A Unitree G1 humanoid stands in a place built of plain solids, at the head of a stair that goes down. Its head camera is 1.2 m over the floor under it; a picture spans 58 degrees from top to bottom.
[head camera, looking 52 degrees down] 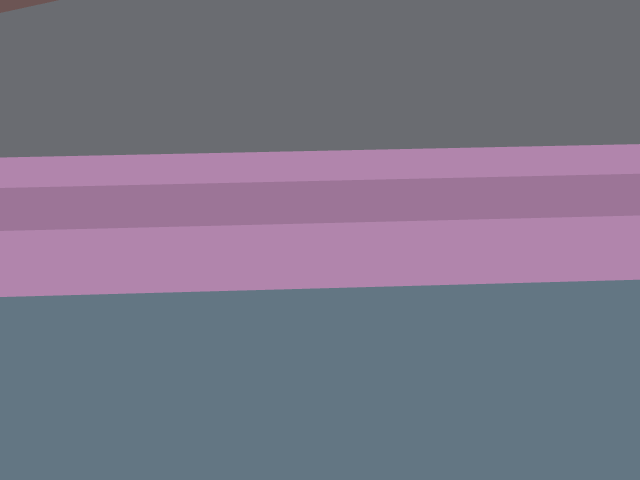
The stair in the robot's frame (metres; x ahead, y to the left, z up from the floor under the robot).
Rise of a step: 0.15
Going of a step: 0.41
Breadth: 6.95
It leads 2 degrees to the left of straight ahead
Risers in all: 4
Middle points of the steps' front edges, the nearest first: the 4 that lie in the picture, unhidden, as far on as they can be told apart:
0.74 0.15 0.00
1.14 0.16 -0.15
1.55 0.17 -0.31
1.96 0.18 -0.46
